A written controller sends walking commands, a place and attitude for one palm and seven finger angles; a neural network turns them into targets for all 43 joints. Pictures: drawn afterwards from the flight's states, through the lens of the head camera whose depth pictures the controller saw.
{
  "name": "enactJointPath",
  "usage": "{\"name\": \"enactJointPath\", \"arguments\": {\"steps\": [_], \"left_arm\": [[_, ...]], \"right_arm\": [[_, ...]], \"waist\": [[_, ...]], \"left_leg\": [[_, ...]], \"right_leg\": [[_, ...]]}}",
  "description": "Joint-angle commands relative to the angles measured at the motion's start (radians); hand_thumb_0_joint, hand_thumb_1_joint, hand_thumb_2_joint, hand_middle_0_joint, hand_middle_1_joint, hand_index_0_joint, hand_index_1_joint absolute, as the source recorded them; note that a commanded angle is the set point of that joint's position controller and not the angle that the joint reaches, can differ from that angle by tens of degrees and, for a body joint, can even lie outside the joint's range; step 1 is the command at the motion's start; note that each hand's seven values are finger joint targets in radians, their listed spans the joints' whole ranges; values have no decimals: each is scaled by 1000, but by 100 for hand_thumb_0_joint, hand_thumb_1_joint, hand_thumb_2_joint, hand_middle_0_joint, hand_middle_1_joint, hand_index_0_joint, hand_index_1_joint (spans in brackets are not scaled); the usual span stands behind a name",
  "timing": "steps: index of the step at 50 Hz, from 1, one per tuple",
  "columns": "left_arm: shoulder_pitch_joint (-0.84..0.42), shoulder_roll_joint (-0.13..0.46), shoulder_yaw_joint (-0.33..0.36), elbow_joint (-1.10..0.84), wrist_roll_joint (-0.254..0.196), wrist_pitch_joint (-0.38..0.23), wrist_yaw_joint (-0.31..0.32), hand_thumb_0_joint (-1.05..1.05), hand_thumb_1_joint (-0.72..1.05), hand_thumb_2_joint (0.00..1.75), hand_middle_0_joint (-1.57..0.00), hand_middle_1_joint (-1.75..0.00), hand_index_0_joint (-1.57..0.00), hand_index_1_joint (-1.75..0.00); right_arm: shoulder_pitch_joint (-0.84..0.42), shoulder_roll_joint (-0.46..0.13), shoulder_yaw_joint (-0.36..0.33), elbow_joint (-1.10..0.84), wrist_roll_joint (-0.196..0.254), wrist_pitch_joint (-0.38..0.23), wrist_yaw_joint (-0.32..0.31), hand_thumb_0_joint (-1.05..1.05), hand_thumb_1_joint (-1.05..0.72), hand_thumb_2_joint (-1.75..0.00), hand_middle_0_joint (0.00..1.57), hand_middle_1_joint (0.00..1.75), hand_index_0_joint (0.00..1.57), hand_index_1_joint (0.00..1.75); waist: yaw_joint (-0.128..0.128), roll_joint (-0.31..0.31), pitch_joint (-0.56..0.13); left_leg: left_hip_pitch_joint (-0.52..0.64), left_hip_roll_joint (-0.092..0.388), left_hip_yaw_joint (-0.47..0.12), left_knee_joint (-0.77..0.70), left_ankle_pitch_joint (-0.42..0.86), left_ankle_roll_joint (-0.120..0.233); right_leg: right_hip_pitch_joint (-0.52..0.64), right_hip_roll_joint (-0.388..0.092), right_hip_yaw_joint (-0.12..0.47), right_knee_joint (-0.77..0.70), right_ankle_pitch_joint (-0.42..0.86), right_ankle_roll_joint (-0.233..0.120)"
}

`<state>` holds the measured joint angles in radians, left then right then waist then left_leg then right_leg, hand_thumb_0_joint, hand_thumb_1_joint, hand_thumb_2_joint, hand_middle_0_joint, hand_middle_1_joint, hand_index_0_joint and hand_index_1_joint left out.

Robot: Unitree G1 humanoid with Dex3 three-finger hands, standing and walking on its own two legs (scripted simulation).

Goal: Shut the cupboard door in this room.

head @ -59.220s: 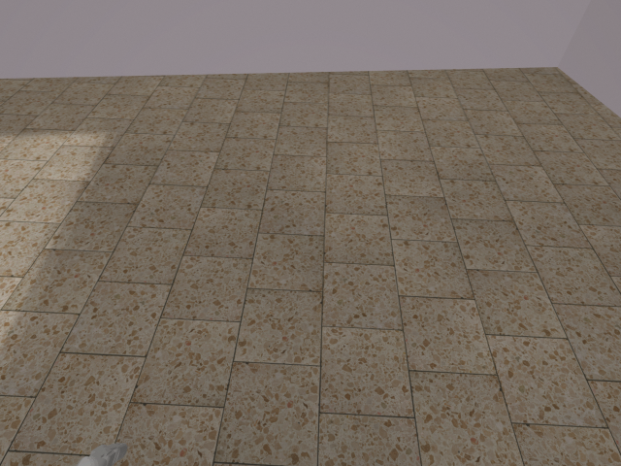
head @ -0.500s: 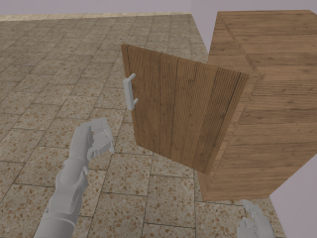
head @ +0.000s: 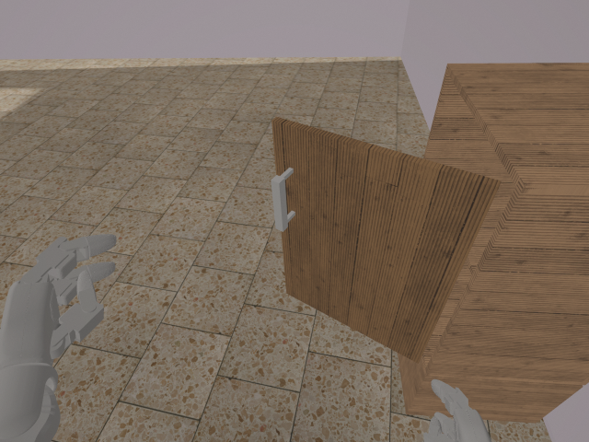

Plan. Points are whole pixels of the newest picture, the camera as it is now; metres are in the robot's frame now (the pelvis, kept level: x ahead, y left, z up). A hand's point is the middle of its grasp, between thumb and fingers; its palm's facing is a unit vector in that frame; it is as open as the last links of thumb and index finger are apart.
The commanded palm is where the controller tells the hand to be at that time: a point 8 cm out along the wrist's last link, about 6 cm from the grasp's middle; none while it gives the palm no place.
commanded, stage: draw the hand back to the body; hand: left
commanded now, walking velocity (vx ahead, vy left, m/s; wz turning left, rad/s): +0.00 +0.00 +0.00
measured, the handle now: (285, 199) +0.62 +0.10 -0.03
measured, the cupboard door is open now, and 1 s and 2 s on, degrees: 61 61 61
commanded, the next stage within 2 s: step back with the hand held close in 0.46 s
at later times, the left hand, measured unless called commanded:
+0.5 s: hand (73, 326) +0.18 +0.24 +0.17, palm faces +0.46 -0.80 -0.38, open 7.4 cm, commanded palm +0.13 +0.28 +0.17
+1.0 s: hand (41, 331) +0.17 +0.28 +0.16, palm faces +0.40 -0.78 -0.48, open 7.4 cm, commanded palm +0.11 +0.31 +0.17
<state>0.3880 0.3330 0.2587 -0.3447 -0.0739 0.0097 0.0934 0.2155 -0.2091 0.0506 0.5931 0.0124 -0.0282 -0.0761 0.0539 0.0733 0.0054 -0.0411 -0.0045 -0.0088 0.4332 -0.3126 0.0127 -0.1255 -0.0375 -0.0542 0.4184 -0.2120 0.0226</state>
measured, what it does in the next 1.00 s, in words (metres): stands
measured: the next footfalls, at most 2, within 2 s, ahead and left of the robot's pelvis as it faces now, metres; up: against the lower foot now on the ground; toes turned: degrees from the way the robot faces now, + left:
none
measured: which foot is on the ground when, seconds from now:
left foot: down 0.00-1.00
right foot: down 0.00-1.00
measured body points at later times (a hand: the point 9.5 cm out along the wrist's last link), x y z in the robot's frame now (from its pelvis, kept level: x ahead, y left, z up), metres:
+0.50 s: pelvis -0.02 -0.02 +0.00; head -0.05 -0.04 +0.45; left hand +0.14 +0.28 +0.19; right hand +0.16 -0.24 -0.08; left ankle -0.04 +0.11 -0.74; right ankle +0.01 -0.14 -0.74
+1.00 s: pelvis -0.04 +0.01 -0.01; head -0.03 +0.02 +0.44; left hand +0.14 +0.32 +0.19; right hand +0.13 -0.24 -0.08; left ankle -0.04 +0.11 -0.74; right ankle +0.01 -0.14 -0.74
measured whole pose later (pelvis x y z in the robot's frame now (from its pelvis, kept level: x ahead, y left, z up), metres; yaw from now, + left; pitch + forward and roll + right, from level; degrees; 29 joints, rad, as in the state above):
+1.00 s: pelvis -0.04 +0.01 -0.01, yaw -1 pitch +0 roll +0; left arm 0.53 0.43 0.43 -0.48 -0.06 -0.16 0.14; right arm 0.19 -0.23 -0.02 0.56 0.01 0.01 -0.09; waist 0.00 0.01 0.01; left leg -0.24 -0.03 0.01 0.53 -0.29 0.03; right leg -0.32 -0.06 -0.03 0.50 -0.16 0.03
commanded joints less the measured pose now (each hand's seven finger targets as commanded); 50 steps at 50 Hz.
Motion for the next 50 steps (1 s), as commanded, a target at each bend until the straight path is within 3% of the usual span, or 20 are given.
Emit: {"name": "enactJointPath", "arguments": {"steps": [1,4,6,9,13,14,17,19,24,28,29,30,31,33,35,40,43,45,47,50], "left_arm": [[-62,207,179,-275,1,-91,27,0,90,90,-28,-39,-28,-39],[-8,240,242,-271,-2,-100,35,0,90,90,-20,-30,-20,-30],[-23,164,169,-217,2,-98,30,0,90,90,-20,-30,-20,-30],[-81,154,141,-188,8,-100,33,0,90,90,-20,-30,-20,-30],[-99,193,173,-230,13,-121,44,0,90,90,-20,-30,-20,-30],[-99,222,195,-256,13,-126,46,0,90,90,-20,-30,-20,-30],[-72,231,210,-300,16,-138,53,0,90,90,-20,-30,-20,-30],[-54,244,229,-279,13,-135,53,0,90,90,-20,-30,-20,-30],[-49,209,211,-201,8,-135,40,0,90,90,-20,-30,-20,-30],[-43,185,191,-185,4,-143,33,0,90,90,-20,-30,-20,-30],[-33,193,198,-176,3,-146,32,0,90,90,-20,-30,-20,-30],[-102,274,282,-224,12,-187,38,0,90,90,-20,-30,-20,-30],[-8,225,246,-154,16,-197,35,0,90,90,-20,-30,-20,-30],[20,216,227,-179,22,-211,36,0,90,90,-20,-30,-20,-30],[58,234,250,-204,20,-233,42,0,90,90,-20,-30,-20,-30],[118,263,283,-312,13,-242,61,0,90,90,-20,-30,-20,-30],[122,281,299,-353,11,-237,66,0,90,90,-20,-30,-20,-30],[123,279,296,-366,12,-234,63,0,90,90,-20,-30,-20,-30],[137,268,293,-341,11,-230,61,0,90,90,-20,-30,-20,-30],[146,252,292,-311,17,-233,57,0,90,90,-20,-30,-20,-30]], "right_arm": [[-138,-101,-48,-154,0,-86,-10,0,-90,-90,20,30,20,30],[-137,-111,-58,-144,3,-103,-14,0,-90,-90,20,30,20,30],[-130,-115,-58,-131,4,-106,-12,0,-90,-90,20,30,20,30],[-128,-131,-65,-120,5,-116,-18,0,-90,-90,20,30,20,30],[-133,-128,-67,-122,2,-130,-23,0,-90,-90,20,30,20,30],[-137,-130,-68,-121,1,-136,-25,0,-90,-90,20,30,20,30],[-144,-113,-61,-125,-2,-154,-27,0,-90,-90,20,30,20,30],[-145,-111,-59,-116,-3,-161,-28,0,-90,-90,20,30,20,30],[-144,-109,-62,-111,4,-158,-26,0,-90,-90,20,30,20,30],[-137,-112,-66,-115,5,-154,-22,0,-90,-90,20,30,20,30],[-136,-114,-69,-115,4,-156,-23,0,-90,-90,20,30,20,30],[-133,-147,-83,-146,0,-132,-12,0,-90,-90,20,30,20,30],[-116,-130,-83,-131,0,-116,-9,0,-90,-90,20,30,20,30],[-118,-125,-86,-132,-6,-95,0,0,-90,-90,20,30,20,30],[-113,-124,-90,-134,-6,-81,-2,0,-90,-90,20,30,20,30],[-121,-142,-104,-166,-5,-41,-17,0,-90,-90,20,30,20,30],[-119,-148,-110,-188,-6,-24,-26,0,-90,-90,20,30,20,30],[-118,-149,-111,-194,-8,-19,-30,0,-90,-90,20,30,20,30],[-115,-152,-113,-198,-8,-15,-30,0,-90,-90,20,30,20,30],[-113,-156,-114,-197,-10,-14,-26,0,-90,-90,20,30,20,30]], "waist": [[8,21,-78],[16,-4,-42],[-4,-32,18],[-16,-46,61],[0,-47,-24],[8,-4,-52],[17,35,-88],[19,36,-48],[8,-11,57],[5,-14,34],[8,-40,31],[-28,-65,48],[-32,-121,11],[-37,-170,-25],[-40,-123,-88],[-45,-10,-201],[-45,4,-218],[-47,21,-213],[-46,22,-191],[-46,19,-143]], "left_leg": [[-119,19,4,-84,371,-16],[-137,22,2,-98,306,-16],[-149,22,4,-108,249,-10],[-149,18,6,-116,163,3],[-141,8,3,-116,130,12],[-130,7,5,-114,131,12],[-130,2,9,-106,169,8],[-145,2,11,-106,162,5],[-164,6,24,-114,125,5],[-152,6,29,-115,108,9],[-152,3,29,-117,104,11],[-234,17,13,-45,39,29],[-216,9,10,6,38,31],[-213,3,13,53,57,27],[-217,9,3,43,105,24],[-229,45,-25,-18,358,17],[-258,64,-38,-12,500,16],[-274,78,-50,-14,547,12],[-321,92,-57,-26,514,16],[-459,117,-85,-77,308,34]], "right_leg": [[129,26,-5,-18,222,-38],[114,32,-5,-29,167,-39],[68,28,-5,-40,116,-34],[26,27,1,-60,43,-31],[71,22,10,-50,12,-32],[88,22,16,-51,17,-34],[121,20,16,-40,60,-36],[109,23,21,-58,51,-37],[50,27,24,-92,-10,-34],[49,24,26,-88,-30,-28],[52,25,25,-96,-38,-26],[-42,-36,135,-164,-70,-31],[-66,-73,155,-185,-108,-43],[-85,-108,170,-190,-100,-56],[-48,-117,141,-135,5,-65],[68,-51,58,37,322,-34],[103,-23,41,111,466,-20],[103,-14,38,143,493,-17],[101,-5,39,164,463,-11],[126,10,45,187,342,-5]]}}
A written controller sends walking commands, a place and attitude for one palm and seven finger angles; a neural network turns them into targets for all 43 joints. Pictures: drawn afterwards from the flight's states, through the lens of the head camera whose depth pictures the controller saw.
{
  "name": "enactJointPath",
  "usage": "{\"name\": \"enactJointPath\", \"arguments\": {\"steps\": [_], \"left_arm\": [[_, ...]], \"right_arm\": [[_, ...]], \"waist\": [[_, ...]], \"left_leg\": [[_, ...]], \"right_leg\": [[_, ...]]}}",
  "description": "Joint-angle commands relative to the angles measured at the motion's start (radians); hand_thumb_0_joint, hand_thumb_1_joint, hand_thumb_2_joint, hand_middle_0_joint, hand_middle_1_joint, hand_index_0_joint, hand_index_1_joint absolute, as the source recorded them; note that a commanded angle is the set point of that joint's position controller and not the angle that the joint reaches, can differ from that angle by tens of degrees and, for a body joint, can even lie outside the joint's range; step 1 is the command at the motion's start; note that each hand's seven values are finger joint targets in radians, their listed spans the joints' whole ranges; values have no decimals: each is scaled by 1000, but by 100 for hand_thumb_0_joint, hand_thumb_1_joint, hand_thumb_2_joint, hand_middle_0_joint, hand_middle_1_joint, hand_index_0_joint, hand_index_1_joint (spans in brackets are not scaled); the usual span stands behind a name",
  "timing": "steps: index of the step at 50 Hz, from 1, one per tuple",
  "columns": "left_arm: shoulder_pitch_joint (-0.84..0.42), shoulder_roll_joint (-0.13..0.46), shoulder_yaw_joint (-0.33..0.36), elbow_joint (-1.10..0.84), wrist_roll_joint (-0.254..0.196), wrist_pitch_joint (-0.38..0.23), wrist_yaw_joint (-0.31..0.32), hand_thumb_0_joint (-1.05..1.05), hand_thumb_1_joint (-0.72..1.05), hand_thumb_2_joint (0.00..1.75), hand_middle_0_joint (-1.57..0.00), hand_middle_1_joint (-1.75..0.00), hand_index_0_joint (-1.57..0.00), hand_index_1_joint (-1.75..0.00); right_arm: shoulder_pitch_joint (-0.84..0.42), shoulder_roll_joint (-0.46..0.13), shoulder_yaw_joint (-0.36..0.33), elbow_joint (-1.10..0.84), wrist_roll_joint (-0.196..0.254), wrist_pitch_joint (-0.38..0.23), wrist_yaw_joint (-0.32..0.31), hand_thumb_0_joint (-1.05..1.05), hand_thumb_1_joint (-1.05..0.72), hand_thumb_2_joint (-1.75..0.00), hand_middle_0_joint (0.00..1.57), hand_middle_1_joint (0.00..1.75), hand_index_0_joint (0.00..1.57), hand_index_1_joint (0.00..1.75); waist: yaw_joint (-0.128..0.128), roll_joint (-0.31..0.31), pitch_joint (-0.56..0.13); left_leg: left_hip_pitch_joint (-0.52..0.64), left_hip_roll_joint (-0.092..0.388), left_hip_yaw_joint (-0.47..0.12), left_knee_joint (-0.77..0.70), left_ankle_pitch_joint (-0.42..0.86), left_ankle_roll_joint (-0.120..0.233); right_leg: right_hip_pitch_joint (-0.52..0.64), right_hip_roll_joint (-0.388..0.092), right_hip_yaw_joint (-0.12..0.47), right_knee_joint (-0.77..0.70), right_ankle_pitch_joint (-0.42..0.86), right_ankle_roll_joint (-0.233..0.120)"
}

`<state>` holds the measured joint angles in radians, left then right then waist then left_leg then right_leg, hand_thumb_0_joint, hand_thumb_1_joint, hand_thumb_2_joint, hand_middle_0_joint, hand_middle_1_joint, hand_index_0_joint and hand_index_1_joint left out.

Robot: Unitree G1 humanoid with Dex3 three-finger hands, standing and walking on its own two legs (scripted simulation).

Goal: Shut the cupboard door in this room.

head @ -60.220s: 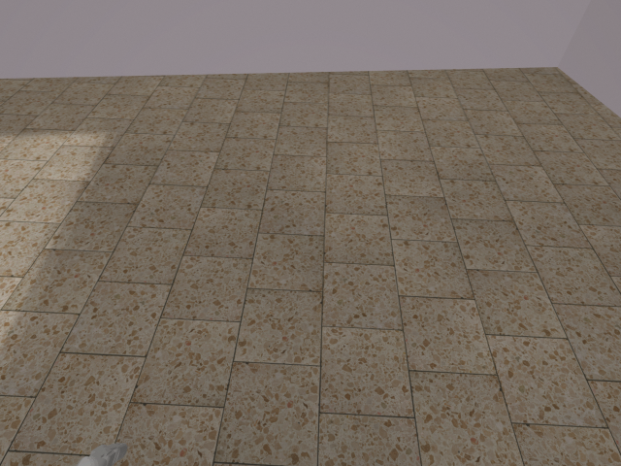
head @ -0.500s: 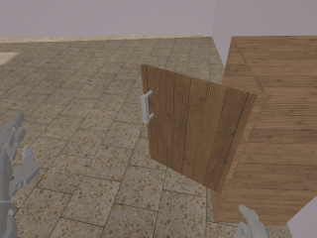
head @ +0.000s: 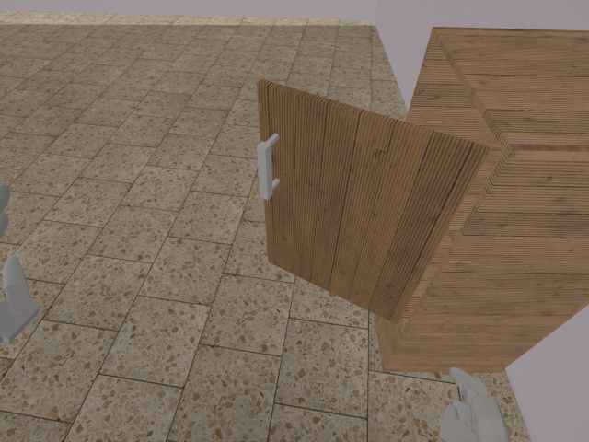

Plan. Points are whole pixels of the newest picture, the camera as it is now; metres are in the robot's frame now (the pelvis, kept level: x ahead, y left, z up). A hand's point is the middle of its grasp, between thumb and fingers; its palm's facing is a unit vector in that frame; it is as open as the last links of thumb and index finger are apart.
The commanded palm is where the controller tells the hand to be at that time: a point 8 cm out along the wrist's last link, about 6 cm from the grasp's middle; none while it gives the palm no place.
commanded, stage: step back with the hand held close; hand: left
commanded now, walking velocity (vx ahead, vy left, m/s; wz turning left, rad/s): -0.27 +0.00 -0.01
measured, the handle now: (270, 166) +0.65 +0.09 -0.03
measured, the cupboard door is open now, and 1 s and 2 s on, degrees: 61 61 61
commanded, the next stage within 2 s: stop stepping back and stand still in 1.16 s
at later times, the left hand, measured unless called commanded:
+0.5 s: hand (8, 378) +0.14 +0.25 +0.17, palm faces +0.47 -0.78 -0.42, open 7.4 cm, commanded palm +0.07 +0.29 +0.18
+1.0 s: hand out of the picture +0.04 +0.28 +0.18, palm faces +0.50 -0.76 -0.42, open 7.4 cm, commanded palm -0.03 +0.31 +0.18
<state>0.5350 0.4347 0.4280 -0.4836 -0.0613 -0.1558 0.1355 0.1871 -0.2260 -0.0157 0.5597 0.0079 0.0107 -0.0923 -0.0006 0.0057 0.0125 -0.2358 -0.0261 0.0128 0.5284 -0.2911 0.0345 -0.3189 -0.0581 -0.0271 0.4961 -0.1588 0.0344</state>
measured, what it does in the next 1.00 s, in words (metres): walks backwards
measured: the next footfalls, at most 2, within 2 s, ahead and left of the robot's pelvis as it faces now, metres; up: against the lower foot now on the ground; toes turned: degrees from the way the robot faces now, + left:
right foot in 1.20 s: -0.23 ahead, -0.15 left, +0.00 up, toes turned +10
right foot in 1.56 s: -0.28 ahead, -0.04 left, +0.00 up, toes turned +4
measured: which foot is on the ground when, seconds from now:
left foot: down 0.00-1.00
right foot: down 0.00-0.98, up 1.00-1.00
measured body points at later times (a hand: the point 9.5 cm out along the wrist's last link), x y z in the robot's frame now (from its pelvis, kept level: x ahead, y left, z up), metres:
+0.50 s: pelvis -0.06 -0.01 -0.01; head -0.06 +0.00 +0.44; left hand +0.11 +0.29 +0.19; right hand +0.09 -0.27 -0.09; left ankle -0.01 +0.09 -0.73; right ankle +0.05 -0.15 -0.73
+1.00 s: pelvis -0.15 +0.00 -0.01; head -0.15 +0.03 +0.43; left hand +0.01 +0.31 +0.20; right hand +0.04 -0.24 -0.08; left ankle -0.01 +0.10 -0.73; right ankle -0.03 -0.14 -0.73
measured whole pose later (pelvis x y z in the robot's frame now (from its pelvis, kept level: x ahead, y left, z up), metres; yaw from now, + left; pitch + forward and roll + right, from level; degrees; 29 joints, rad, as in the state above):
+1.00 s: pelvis -0.15 +0.00 -0.01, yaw +4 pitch +0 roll -4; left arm 0.51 0.45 0.45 -0.54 -0.02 -0.28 0.17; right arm 0.19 -0.21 -0.01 0.60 0.00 -0.05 -0.07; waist -0.03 0.00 -0.01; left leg -0.54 0.02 -0.03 0.65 -0.26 0.04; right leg -0.45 0.03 0.02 0.60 -0.26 0.03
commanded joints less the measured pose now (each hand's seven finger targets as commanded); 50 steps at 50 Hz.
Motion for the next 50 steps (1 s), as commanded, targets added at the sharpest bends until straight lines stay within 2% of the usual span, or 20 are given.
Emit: {"name": "enactJointPath", "arguments": {"steps": [1,6,9,12,18,20,22,24,27,28,31,33,34,37,41,43,45,47,49,50], "left_arm": [[-3,151,128,-157,6,-68,16,0,90,90,-20,-30,-20,-30],[-61,139,114,-156,23,-90,14,0,90,90,-20,-30,-20,-30],[-105,175,139,-203,36,-102,18,0,90,90,-20,-30,-20,-30],[-128,150,112,-250,40,-113,22,0,90,90,-20,-30,-20,-30],[-107,182,135,-234,36,-129,46,0,90,90,-20,-30,-20,-30],[-81,181,132,-202,30,-131,54,0,90,90,-20,-30,-20,-30],[-74,183,132,-183,26,-134,60,0,90,90,-20,-30,-20,-30],[-50,188,146,-152,28,-138,66,0,90,90,-20,-30,-20,-30],[-47,165,146,-163,46,-152,64,0,90,90,-20,-30,-20,-30],[-48,166,154,-169,50,-156,61,0,90,90,-20,-30,-20,-30],[-7,189,170,-214,48,-165,45,0,90,90,-20,-30,-20,-30],[-15,186,181,-200,64,-178,36,0,90,90,-20,-30,-20,-30],[2,185,176,-193,61,-183,35,0,90,90,-20,-30,-20,-30],[-35,173,145,-245,40,-184,28,0,90,90,-20,-30,-20,-30],[-53,213,160,-285,35,-181,41,0,90,90,-20,-30,-20,-30],[-64,224,163,-258,31,-167,59,0,90,90,-20,-30,-20,-30],[-51,218,164,-240,28,-167,68,0,90,90,-20,-30,-20,-30],[-58,198,154,-214,25,-169,67,0,90,90,-20,-30,-20,-30],[-68,169,165,-192,39,-175,60,0,90,90,-20,-30,-20,-30],[-88,186,183,-195,41,-170,50,0,90,90,-20,-30,-20,-30]], "right_arm": [[-88,-142,-47,-165,-6,-53,-9,0,-90,-90,20,30,20,30],[-78,-148,-42,-169,-5,-63,-7,0,-90,-90,20,30,20,30],[-75,-149,-42,-165,-9,-78,-8,0,-90,-90,20,30,20,30],[-61,-144,-38,-168,-8,-94,-2,0,-90,-90,20,30,20,30],[-27,-123,-38,-140,-14,-109,8,0,-90,-90,20,30,20,30],[-25,-112,-37,-125,-16,-102,11,0,-90,-90,20,30,20,30],[-29,-119,-38,-114,-14,-95,11,0,-90,-90,20,30,20,30],[-47,-133,-44,-116,-11,-92,3,0,-90,-90,20,30,20,30],[-58,-158,-44,-134,0,-103,-4,0,-90,-90,20,30,20,30],[-66,-156,-48,-138,1,-110,-6,0,-90,-90,20,30,20,30],[-67,-151,-59,-138,-5,-133,-4,0,-90,-90,20,30,20,30],[-88,-160,-60,-143,-10,-148,1,0,-90,-90,20,30,20,30],[-56,-151,-55,-123,-15,-148,2,0,-90,-90,20,30,20,30],[-41,-138,-55,-107,-10,-156,12,0,-90,-90,20,30,20,30],[-48,-116,-55,-109,-10,-140,21,0,-90,-90,20,30,20,30],[-50,-100,-50,-92,-15,-119,22,0,-90,-90,20,30,20,30],[-45,-100,-45,-86,-17,-106,15,0,-90,-90,20,30,20,30],[-41,-117,-44,-95,-13,-101,5,0,-90,-90,20,30,20,30],[-72,-148,-49,-112,-11,-120,-9,0,-90,-90,20,30,20,30],[-93,-133,-55,-111,-22,-128,-13,0,-90,-90,20,30,20,30]], "waist": [[10,94,-129],[0,108,-59],[4,111,-86],[-2,101,-100],[-8,-49,-101],[-13,-84,-108],[-19,-66,-101],[-18,15,-79],[-14,182,-80],[-3,205,-86],[5,120,-168],[9,149,-97],[-3,137,-94],[-12,74,-211],[-21,-61,-185],[-27,-111,-149],[-39,-67,-130],[-47,64,-81],[-29,335,-75],[-4,339,-108]], "left_leg": [[-329,143,-112,-188,189,23],[-540,157,-140,-245,-160,55],[-578,152,-138,-224,-228,65],[-584,119,-110,-165,-303,61],[-369,25,-44,66,-234,5],[-267,21,-29,102,-163,-10],[-237,28,-35,62,-138,-10],[-299,58,-79,-49,-194,8],[-649,185,-213,-291,-424,74],[-713,218,-240,-319,-413,89],[-594,202,-200,-199,-110,81],[-775,193,-194,-208,-350,98],[-696,161,-176,-175,-241,76],[-478,104,-99,-57,-112,34],[-313,33,-54,103,-230,-9],[-154,8,-31,201,-167,-34],[-83,28,-61,135,-136,-26],[-186,101,-155,-55,-263,7],[-598,307,-390,-418,-596,96],[-700,365,-406,-452,-557,118]], "right_leg": [[337,34,26,116,256,-16],[378,54,38,167,178,-9],[406,56,55,183,181,-9],[383,34,88,158,121,-18],[89,-93,246,-131,-236,-81],[-8,-125,232,-202,-315,-95],[-44,-102,171,-205,-323,-81],[-2,-36,109,-157,-312,-51],[328,97,39,149,-135,-5],[400,125,29,235,-20,0],[401,122,62,229,203,-4],[474,111,113,245,136,-10],[414,87,134,196,249,-28],[291,41,183,126,281,-35],[21,-84,316,-142,-221,-90],[-189,-136,309,-260,-405,-115],[-266,-97,220,-233,-374,-96],[-232,15,118,-116,-394,-48],[164,183,15,357,-204,0],[278,198,30,555,-199,-3]]}}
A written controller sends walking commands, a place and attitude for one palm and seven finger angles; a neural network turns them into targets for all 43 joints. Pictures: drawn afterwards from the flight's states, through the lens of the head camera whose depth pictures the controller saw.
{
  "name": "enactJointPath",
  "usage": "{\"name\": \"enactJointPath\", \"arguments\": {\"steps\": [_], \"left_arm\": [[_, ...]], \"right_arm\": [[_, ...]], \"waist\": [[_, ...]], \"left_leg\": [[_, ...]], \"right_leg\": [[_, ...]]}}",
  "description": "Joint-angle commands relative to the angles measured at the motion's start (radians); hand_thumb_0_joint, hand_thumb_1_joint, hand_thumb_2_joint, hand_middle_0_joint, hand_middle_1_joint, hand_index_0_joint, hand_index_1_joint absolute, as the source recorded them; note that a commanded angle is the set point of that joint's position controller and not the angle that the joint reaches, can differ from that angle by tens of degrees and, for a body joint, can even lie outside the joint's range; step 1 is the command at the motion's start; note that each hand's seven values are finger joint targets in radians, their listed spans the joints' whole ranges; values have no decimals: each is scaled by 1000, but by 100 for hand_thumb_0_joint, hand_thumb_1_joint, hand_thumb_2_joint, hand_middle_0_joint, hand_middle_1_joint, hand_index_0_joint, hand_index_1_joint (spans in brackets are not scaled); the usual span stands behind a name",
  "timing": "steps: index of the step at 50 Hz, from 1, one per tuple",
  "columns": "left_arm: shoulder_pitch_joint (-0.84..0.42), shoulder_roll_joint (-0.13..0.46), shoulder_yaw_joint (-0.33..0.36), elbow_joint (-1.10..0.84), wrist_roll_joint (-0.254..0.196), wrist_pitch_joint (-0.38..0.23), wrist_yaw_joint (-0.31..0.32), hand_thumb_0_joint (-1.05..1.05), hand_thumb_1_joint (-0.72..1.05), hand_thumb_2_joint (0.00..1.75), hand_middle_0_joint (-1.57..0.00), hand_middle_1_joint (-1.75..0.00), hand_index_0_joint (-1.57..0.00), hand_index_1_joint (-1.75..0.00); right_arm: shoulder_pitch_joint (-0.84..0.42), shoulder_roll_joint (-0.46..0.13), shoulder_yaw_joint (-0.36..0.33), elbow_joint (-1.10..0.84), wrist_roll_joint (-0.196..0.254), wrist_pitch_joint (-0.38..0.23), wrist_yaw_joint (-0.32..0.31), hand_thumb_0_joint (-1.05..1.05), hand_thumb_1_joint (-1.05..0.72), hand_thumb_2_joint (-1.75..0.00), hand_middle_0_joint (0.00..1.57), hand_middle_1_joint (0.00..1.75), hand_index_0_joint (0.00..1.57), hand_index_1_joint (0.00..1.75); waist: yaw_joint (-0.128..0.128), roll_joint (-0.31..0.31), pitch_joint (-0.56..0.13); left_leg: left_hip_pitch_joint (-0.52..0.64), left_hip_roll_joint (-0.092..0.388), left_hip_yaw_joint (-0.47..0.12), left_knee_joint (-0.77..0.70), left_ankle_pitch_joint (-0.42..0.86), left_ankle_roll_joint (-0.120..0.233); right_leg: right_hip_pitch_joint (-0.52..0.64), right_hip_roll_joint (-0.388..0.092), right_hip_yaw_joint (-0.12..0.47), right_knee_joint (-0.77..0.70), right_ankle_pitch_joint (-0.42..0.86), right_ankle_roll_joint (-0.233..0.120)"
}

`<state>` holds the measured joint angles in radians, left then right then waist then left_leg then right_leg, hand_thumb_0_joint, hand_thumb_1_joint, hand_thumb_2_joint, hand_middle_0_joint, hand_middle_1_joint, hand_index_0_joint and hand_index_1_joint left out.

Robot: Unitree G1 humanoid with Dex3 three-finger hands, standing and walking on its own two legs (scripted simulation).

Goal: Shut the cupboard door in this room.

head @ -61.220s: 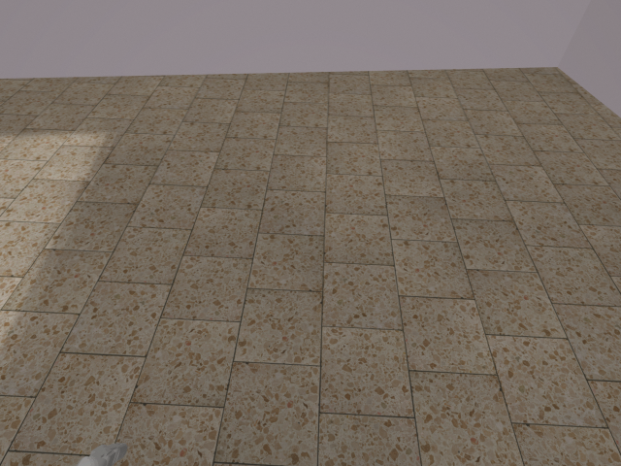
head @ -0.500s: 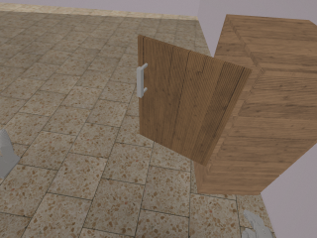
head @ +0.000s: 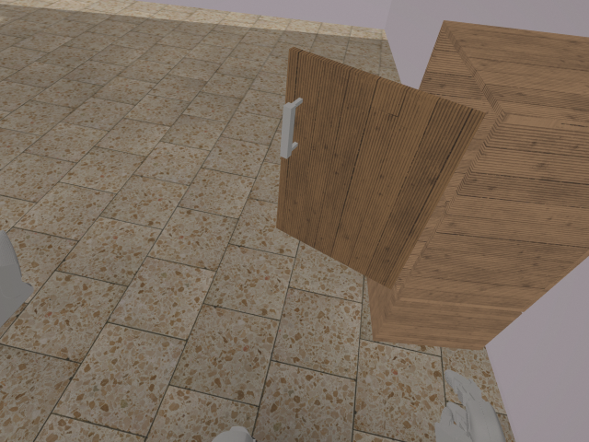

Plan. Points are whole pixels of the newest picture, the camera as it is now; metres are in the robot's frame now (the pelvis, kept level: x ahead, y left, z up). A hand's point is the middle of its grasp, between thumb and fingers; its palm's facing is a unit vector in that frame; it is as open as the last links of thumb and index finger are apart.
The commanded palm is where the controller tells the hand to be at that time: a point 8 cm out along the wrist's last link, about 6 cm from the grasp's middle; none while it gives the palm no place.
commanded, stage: step back with the hand held close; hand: left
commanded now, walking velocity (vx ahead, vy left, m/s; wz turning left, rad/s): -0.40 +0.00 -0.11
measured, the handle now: (292, 128) +0.80 +0.03 -0.01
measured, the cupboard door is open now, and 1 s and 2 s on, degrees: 61 61 61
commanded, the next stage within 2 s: stop stepping back and stand still in 0.16 s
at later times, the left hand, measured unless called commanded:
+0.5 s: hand out of the picture +0.07 +0.33 +0.20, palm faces +0.49 -0.82 -0.29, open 7.4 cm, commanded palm -0.04 +0.36 +0.19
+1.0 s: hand out of the picture -0.07 +0.34 +0.19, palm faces +0.28 -0.87 -0.41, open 7.4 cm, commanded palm -0.12 +0.40 +0.19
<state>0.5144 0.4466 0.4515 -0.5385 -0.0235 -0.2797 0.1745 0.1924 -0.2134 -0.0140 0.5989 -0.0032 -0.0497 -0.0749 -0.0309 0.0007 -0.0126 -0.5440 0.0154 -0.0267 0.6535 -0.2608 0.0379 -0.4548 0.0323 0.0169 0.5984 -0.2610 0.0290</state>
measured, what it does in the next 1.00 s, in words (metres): walks backwards: right foot, then right foot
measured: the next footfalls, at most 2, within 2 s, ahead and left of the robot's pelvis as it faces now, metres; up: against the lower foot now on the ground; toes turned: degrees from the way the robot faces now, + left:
right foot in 0.20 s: -0.10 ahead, -0.15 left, +0.00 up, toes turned +6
right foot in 0.56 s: -0.14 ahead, -0.03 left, +0.00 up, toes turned -1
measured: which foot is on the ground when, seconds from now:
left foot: down 0.00-0.52, up 0.54-0.72, down 0.74-1.00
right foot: up 0.00-0.18, down 0.20-0.40, up 0.42-0.54, down 0.56-0.72, up 0.74-1.00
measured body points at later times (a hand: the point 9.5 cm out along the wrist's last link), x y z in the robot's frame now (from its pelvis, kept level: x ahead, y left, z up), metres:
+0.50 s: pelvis -0.16 +0.05 +0.00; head -0.17 +0.09 +0.45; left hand +0.03 +0.37 +0.21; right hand +0.05 -0.17 -0.04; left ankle +0.09 +0.11 -0.71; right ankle -0.19 -0.07 -0.68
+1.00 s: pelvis -0.29 +0.11 +0.03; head -0.31 +0.15 +0.48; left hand -0.09 +0.39 +0.21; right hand -0.21 -0.12 -0.06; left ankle -0.28 +0.24 -0.72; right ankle -0.24 -0.03 -0.66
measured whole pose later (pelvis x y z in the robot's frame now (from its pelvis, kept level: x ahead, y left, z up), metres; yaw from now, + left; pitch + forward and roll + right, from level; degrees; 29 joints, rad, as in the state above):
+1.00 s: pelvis -0.29 +0.11 +0.03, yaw -5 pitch -1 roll -4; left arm 0.59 0.42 0.39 -0.54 -0.01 -0.17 0.14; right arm 0.35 -0.11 0.03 0.65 -0.01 -0.07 -0.04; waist -0.06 -0.03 -0.04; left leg -0.18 0.15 0.09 0.44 -0.25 -0.02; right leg -0.47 -0.02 -0.11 0.85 -0.27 -0.01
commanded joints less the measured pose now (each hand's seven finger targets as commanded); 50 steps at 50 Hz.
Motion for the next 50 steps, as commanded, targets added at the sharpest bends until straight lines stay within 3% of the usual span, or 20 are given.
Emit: {"name": "enactJointPath", "arguments": {"steps": [1,7,11,14,16,20,22,24,25,26,27,29,30,32,35,36,37,39,45,50], "left_arm": [[-105,193,164,-162,-9,-48,3,0,90,90,-20,-30,-20,-30],[69,172,136,-167,-66,-16,2,0,90,90,-20,-30,-20,-30],[-166,228,110,-265,-14,-75,29,0,90,90,-20,-30,-20,-30],[-369,207,37,-250,-2,-35,14,0,90,90,-20,-30,-20,-30],[-369,173,34,-134,-9,2,-5,0,90,90,-20,-30,-20,-30],[-275,130,83,-60,-11,24,-21,0,90,90,-20,-30,-20,-30],[-180,167,116,-134,-49,56,-40,0,90,90,-20,-30,-20,-30],[7,197,157,-207,-63,53,-51,0,90,90,-20,-30,-20,-30],[105,205,159,-273,-57,50,-44,0,90,90,-20,-30,-20,-30],[117,233,169,-355,-46,57,-37,0,90,90,-20,-30,-20,-30],[9,267,163,-444,-34,56,-40,0,90,90,-20,-30,-20,-30],[-246,418,265,-453,-44,34,-45,0,90,90,-20,-30,-20,-30],[-246,279,169,-340,-32,36,-27,0,90,90,-20,-30,-20,-30],[-214,207,118,-155,-26,48,9,0,90,90,-20,-30,-20,-30],[-292,153,32,-44,-11,60,21,0,90,90,-20,-30,-20,-30],[-347,150,22,-73,-4,43,28,0,90,90,-20,-30,-20,-30],[-388,161,18,-103,17,15,27,0,90,90,-20,-30,-20,-30],[-146,188,105,69,8,9,4,0,90,90,-20,-30,-20,-30],[-70,146,43,-246,11,28,-21,0,90,90,-20,-30,-20,-30],[3,223,151,-262,16,19,9,0,90,90,-20,-30,-20,-30]], "right_arm": [[-93,-123,-62,-138,-17,-76,-27,0,-90,-90,20,30,20,30],[-127,-110,-66,-118,5,-127,16,0,-90,-90,20,30,20,30],[-90,-76,-28,-73,-13,-108,14,0,-90,-90,20,30,20,30],[-94,-111,-55,-75,6,-124,-18,0,-90,-90,20,30,20,30],[-72,-133,-56,-79,9,-120,-36,0,-90,-90,20,30,20,30],[-110,-170,-51,-137,6,-112,-10,0,-90,-90,20,30,20,30],[-95,-124,-57,-164,0,-89,20,0,-90,-90,20,30,20,30],[-83,-92,-68,-197,5,-94,48,0,-90,-90,20,30,20,30],[-81,-70,-62,-200,20,-95,61,0,-90,-90,20,30,20,30],[-95,-72,-65,-193,43,-89,66,0,-90,-90,20,30,20,30],[-108,-112,-76,-164,34,-75,50,0,-90,-90,20,30,20,30],[-41,-74,-40,-114,-21,-77,56,0,-90,-90,20,30,20,30],[-36,-19,-1,-153,-32,-57,44,0,-90,-90,20,30,20,30],[-58,-69,-23,-96,-13,-81,-7,0,-90,-90,20,30,20,30],[15,-127,-20,-58,2,-115,-44,0,-90,-90,20,30,20,30],[24,-169,-35,-89,6,-115,-43,0,-90,-90,20,30,20,30],[3,-147,-22,-113,8,-117,-39,0,-90,-90,20,30,20,30],[-15,-149,-61,-120,29,-96,-17,0,-90,-90,20,30,20,30],[-71,-119,-41,-126,-4,-77,28,0,-90,-90,20,30,20,30],[-54,-98,-29,-120,-23,-77,-1,0,-90,-90,20,30,20,30]], "waist": [[29,261,-109],[45,273,-204],[9,-110,-95],[-15,-213,-178],[-11,-6,-129],[25,462,-38],[78,408,-160],[112,276,-259],[131,84,-254],[115,-358,-121],[46,-401,6],[-50,-161,-12],[-42,-60,-54],[14,128,-23],[-19,159,-7],[-18,429,17],[-13,409,78],[23,79,19],[11,235,52],[7,339,8]], "left_leg": [[-295,315,-310,-534,-445,101],[169,270,-38,-405,-253,-32],[407,86,89,84,-25,-106],[548,44,133,-21,230,-76],[535,103,79,-149,256,-50],[45,270,-105,-726,-770,-150],[26,248,8,-750,-651,-279],[137,116,266,-523,-350,-257],[203,9,400,-98,-227,-224],[219,-22,204,569,-233,-179],[6,-13,-78,922,-272,-111],[78,97,-100,1001,-169,-111],[92,81,37,662,-136,-88],[185,64,98,333,-224,-34],[375,44,106,-324,-256,-16],[472,261,-268,-441,-373,51],[418,441,-465,-469,-396,123],[435,447,-379,-444,-249,163],[176,297,-82,-512,-337,80],[175,276,-27,-536,-413,58]], "right_leg": [[352,92,2,494,-150,-4],[199,24,-63,6,-326,-66],[-198,-327,438,-415,2,-183],[-109,-149,161,-183,450,-49],[-73,-51,53,-118,211,-8],[239,182,-166,287,-377,-36],[370,216,-222,479,-384,-53],[425,191,-275,253,-365,-74],[300,67,-193,-43,-382,-129],[-145,-204,212,-285,-416,-213],[-398,-394,538,-455,-539,-299],[-564,-471,488,-498,-619,-330],[-301,-312,318,-467,-658,-226],[-230,-245,287,-344,-601,-218],[-49,-94,87,60,-310,-129],[-263,12,-13,357,-292,-63],[-379,-23,-29,558,-253,-40],[-342,-46,-8,594,-101,-25],[-33,-68,-91,329,51,-32],[137,-10,-188,129,-80,-32]]}}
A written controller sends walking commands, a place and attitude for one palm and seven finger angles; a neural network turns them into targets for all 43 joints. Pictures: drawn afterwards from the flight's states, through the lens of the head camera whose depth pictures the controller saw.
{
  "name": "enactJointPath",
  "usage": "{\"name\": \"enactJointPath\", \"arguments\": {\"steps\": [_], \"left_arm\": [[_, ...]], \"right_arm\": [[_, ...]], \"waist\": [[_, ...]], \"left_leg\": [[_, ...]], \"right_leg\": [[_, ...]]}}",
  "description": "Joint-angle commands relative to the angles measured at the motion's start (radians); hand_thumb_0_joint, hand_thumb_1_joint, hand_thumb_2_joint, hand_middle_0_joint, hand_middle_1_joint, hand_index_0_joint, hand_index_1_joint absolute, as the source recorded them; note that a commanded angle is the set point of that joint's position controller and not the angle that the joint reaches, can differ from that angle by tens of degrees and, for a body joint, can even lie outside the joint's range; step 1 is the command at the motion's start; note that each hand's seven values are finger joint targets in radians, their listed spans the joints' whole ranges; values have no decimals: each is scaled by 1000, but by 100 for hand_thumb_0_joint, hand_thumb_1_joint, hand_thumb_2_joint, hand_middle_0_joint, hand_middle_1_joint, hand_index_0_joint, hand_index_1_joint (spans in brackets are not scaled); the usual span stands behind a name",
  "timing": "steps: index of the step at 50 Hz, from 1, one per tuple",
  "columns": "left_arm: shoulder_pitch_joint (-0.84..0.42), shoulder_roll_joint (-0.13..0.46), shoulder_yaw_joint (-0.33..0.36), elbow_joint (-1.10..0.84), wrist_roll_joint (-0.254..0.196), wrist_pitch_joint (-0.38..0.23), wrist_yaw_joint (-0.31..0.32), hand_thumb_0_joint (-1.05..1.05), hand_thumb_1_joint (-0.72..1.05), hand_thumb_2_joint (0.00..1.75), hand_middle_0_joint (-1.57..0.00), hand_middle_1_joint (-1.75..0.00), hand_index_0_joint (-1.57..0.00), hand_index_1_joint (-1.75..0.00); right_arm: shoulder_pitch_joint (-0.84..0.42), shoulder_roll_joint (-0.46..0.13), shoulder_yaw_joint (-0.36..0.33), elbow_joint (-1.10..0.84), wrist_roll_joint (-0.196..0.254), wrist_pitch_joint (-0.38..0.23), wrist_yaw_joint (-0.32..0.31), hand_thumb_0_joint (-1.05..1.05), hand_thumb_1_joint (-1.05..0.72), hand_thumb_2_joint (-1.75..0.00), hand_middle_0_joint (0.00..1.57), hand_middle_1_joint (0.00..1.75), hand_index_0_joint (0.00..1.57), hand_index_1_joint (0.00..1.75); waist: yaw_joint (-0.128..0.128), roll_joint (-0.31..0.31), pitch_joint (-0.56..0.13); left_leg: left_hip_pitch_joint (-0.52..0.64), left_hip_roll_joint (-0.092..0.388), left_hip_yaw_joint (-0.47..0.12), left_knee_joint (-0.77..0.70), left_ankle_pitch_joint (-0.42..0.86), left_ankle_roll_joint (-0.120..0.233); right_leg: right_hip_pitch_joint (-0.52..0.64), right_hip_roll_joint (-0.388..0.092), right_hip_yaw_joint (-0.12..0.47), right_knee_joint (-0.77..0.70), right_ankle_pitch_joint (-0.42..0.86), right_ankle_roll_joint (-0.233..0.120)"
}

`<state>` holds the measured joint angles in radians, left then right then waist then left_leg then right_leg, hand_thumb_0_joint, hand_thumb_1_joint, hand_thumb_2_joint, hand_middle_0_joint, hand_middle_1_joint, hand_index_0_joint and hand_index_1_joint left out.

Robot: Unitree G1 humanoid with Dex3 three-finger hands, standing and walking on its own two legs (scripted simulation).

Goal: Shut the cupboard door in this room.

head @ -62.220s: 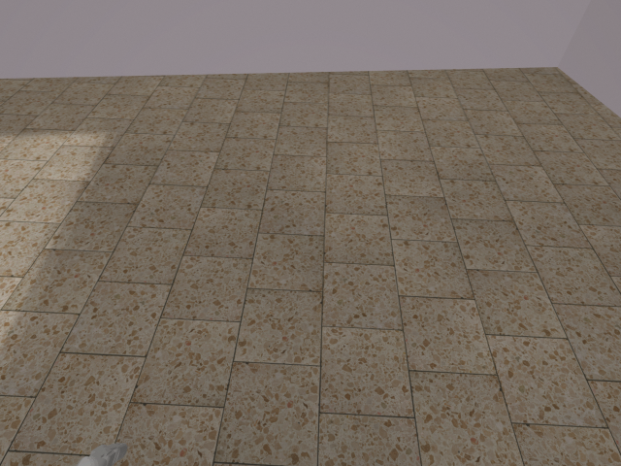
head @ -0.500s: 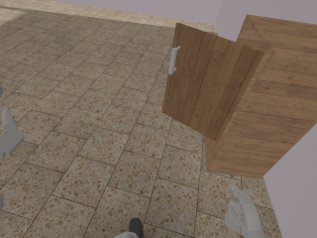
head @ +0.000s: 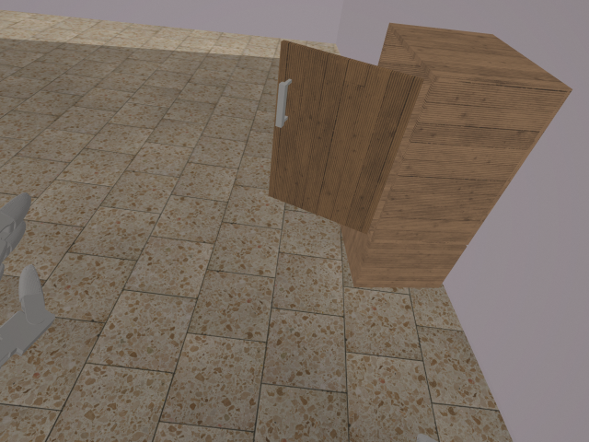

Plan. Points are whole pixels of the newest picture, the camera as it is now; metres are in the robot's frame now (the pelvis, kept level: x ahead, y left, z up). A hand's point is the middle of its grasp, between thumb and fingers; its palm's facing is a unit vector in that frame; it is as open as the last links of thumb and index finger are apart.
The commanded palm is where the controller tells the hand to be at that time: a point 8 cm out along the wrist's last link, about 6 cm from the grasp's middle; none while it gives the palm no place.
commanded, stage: stop stepping back and stand still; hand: left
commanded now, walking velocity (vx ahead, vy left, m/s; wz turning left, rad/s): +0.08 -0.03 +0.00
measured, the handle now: (284, 103) +1.09 +0.02 -0.04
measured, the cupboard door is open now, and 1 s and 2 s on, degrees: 61 61 61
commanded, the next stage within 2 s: let the arm hang, fingers relaxed in 1.00 s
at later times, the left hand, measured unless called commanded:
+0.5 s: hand (82, 269) +0.25 +0.24 +0.16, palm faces +0.46 -0.79 -0.40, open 7.4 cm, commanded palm +0.18 +0.28 +0.17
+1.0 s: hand (108, 248) +0.29 +0.23 +0.16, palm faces +0.38 -0.83 -0.41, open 7.4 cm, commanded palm +0.22 +0.28 +0.17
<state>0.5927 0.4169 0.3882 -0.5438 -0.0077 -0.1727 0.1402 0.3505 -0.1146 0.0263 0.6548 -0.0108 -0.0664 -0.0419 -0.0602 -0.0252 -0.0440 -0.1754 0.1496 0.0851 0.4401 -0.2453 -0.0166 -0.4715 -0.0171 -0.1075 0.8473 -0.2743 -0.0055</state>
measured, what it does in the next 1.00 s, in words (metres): steps on the spot: right foot, then left foot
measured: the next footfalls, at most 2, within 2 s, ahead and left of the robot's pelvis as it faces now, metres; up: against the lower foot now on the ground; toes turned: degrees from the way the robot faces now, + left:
right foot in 0.14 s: +0.04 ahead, -0.13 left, +0.00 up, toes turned -4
left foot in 0.38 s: +0.15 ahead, +0.09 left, +0.00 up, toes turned +3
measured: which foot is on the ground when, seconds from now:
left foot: down 0.00-0.14, up 0.16-0.36, down 0.38-1.00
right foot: up 0.00-0.12, down 0.14-1.00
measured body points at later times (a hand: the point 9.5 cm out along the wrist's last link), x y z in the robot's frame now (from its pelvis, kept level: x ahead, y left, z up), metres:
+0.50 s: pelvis +0.03 -0.02 -0.03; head +0.04 +0.00 +0.42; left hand +0.22 +0.28 +0.18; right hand +0.19 -0.26 -0.10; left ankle +0.11 +0.09 -0.75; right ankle -0.02 -0.13 -0.74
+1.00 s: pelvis +0.07 -0.02 -0.02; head +0.07 +0.00 +0.43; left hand +0.26 +0.27 +0.18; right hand +0.22 -0.27 -0.08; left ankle +0.11 +0.09 -0.75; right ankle +0.00 -0.12 -0.75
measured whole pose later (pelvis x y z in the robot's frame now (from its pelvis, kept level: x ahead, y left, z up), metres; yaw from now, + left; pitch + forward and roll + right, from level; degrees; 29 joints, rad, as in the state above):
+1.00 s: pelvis +0.07 -0.02 -0.02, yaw -2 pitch +1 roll -1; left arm 0.52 0.41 0.40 -0.50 -0.04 -0.18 0.17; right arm 0.20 -0.21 0.01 0.61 0.02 -0.07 -0.09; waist -0.04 -0.02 -0.03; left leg -0.33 0.04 0.08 0.54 -0.22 0.01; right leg -0.14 0.01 -0.04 0.49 -0.36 -0.01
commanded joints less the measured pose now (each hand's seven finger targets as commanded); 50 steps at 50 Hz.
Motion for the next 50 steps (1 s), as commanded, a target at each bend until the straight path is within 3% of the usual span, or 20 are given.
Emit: {"name": "enactJointPath", "arguments": {"steps": [1,4,5,6,7,8,9,11,13,17,18,19,20,22,24,27,31,35,40,50], "left_arm": [[-73,253,221,-228,-1,-86,50,0,90,90,-20,-30,-20,-30],[-59,230,218,-95,-8,-60,59,0,90,90,-20,-30,-20,-30],[-68,214,205,-75,-14,-54,61,0,90,90,-20,-30,-20,-30],[-89,250,220,-56,-8,-52,66,0,90,90,-20,-30,-20,-30],[-121,288,245,-54,-12,-64,71,0,90,90,-20,-30,-20,-30],[-139,292,250,-44,-17,-84,70,0,90,90,-20,-30,-20,-30],[-171,223,188,-49,-10,-84,66,0,90,90,-20,-30,-20,-30],[-71,165,160,-49,-14,-88,64,0,90,90,-20,-30,-20,-30],[-93,156,148,-69,-15,-104,62,0,90,90,-20,-30,-20,-30],[-243,196,139,-204,-16,-129,63,0,90,90,-20,-30,-20,-30],[-263,202,142,-241,-16,-137,62,0,90,90,-20,-30,-20,-30],[-248,229,175,-269,-15,-142,64,0,90,90,-20,-30,-20,-30],[-230,212,178,-264,-15,-147,66,0,90,90,-20,-30,-20,-30],[-201,226,209,-201,-20,-140,59,0,90,90,-20,-30,-20,-30],[-170,241,238,-215,-17,-144,58,0,90,90,-20,-30,-20,-30],[-29,187,212,-156,-30,-112,45,0,90,90,-20,-30,-20,-30],[51,162,190,-68,-57,-62,39,0,90,90,-20,-30,-20,-30],[-47,173,166,-25,-43,-50,42,0,90,90,-20,-30,-20,-30],[-192,196,139,-118,-22,-66,44,0,90,90,-20,-30,-20,-30],[26,193,200,-131,-45,-78,47,0,90,90,-20,-30,-20,-30]], "right_arm": [[-203,-198,-69,-170,-16,-59,-40,0,-90,-90,20,30,20,30],[-185,-197,-67,-153,-8,-46,-43,0,-90,-90,20,30,20,30],[-181,-198,-69,-148,3,-39,-38,0,-90,-90,20,30,20,30],[-167,-188,-74,-148,13,-35,-36,0,-90,-90,20,30,20,30],[-192,-202,-78,-154,14,-46,-37,0,-90,-90,20,30,20,30],[-187,-207,-74,-135,4,-56,-29,0,-90,-90,20,30,20,30],[-187,-210,-87,-121,19,-61,-20,0,-90,-90,20,30,20,30],[-202,-207,-83,-137,17,-40,-21,0,-90,-90,20,30,20,30],[-225,-182,-67,-136,15,-30,-31,0,-90,-90,20,30,20,30],[-228,-209,-90,-148,9,-68,-59,0,-90,-90,20,30,20,30],[-219,-222,-96,-155,11,-78,-66,0,-90,-90,20,30,20,30],[-218,-243,-101,-164,9,-85,-74,0,-90,-90,20,30,20,30],[-218,-235,-89,-174,6,-93,-69,0,-90,-90,20,30,20,30],[-218,-200,-71,-165,-4,-108,-67,0,-90,-90,20,30,20,30],[-205,-200,-70,-154,-5,-122,-53,0,-90,-90,20,30,20,30],[-197,-194,-63,-175,17,-110,-31,0,-90,-90,20,30,20,30],[-190,-186,-61,-169,27,-62,-20,0,-90,-90,20,30,20,30],[-202,-192,-52,-157,26,-49,-42,0,-90,-90,20,30,20,30],[-219,-199,-50,-160,23,-64,-66,0,-90,-90,20,30,20,30],[-216,-197,-54,-191,24,-43,-46,0,-90,-90,20,30,20,30]], "waist": [[39,360,33],[41,243,0],[37,151,-31],[36,-87,-50],[60,-175,-15],[48,-142,2],[41,-156,-60],[52,-131,22],[45,-124,38],[34,-17,46],[30,107,51],[44,287,34],[52,366,11],[47,357,9],[57,338,-47],[54,157,-107],[35,-110,-55],[37,-59,-54],[51,91,-104],[51,143,-90]], "left_leg": [[-170,136,-120,-292,-405,105],[-248,56,-32,-36,-311,77],[-335,21,0,141,-255,68],[-484,-70,41,401,-231,40],[-609,-122,-4,635,-308,17],[-645,-101,-42,735,-287,0],[-625,-70,-97,706,-281,-2],[-503,-37,-110,575,-191,7],[-300,-64,-36,373,-87,17],[-4,-117,7,128,89,12],[41,-75,-69,53,44,25],[41,29,-229,-49,22,62],[-17,117,-381,-172,-36,108],[-84,143,-396,-239,-55,132],[-45,110,-288,-161,64,117],[-88,5,-114,-20,78,54],[-151,-77,-57,158,44,8],[-87,-67,-62,92,215,21],[28,-21,-91,45,448,53],[-76,-41,-98,36,309,31]], "right_leg": [[187,51,-79,-195,-95,-1],[395,40,-63,-425,-118,-26],[483,-45,52,-453,-106,-70],[552,-236,371,-526,-20,-164],[567,-378,536,-548,283,-240],[546,-403,493,-526,494,-257],[563,-394,461,-477,481,-263],[412,-325,313,-435,506,-217],[257,-243,160,-451,386,-155],[96,-172,110,-418,-5,-82],[61,-142,107,-343,-70,-60],[39,-62,65,-230,-167,-20],[89,13,47,-126,-253,3],[148,2,91,-56,-245,7],[204,-5,90,-199,-179,6],[344,-14,108,-451,50,-2],[260,-181,302,-519,203,-72],[278,-135,202,-435,414,-34],[280,-49,124,-374,380,15],[308,-55,138,-431,261,-14]]}}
